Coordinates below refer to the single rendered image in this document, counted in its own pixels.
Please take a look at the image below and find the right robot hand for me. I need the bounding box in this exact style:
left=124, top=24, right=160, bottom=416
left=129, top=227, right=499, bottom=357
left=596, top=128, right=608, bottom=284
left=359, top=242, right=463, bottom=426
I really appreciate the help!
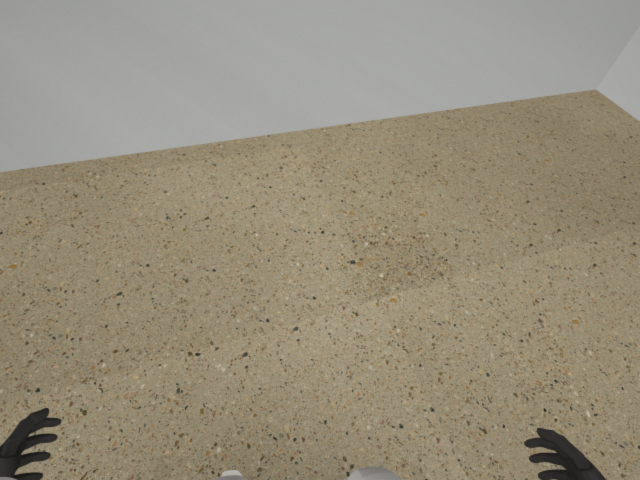
left=524, top=428, right=606, bottom=480

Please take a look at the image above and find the left robot shin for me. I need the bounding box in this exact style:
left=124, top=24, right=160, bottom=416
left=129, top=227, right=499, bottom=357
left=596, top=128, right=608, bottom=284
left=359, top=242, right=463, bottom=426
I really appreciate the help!
left=221, top=470, right=243, bottom=477

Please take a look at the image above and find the left robot hand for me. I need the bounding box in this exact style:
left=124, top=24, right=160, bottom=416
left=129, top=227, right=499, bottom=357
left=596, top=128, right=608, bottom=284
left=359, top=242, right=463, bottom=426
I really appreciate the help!
left=0, top=408, right=61, bottom=480

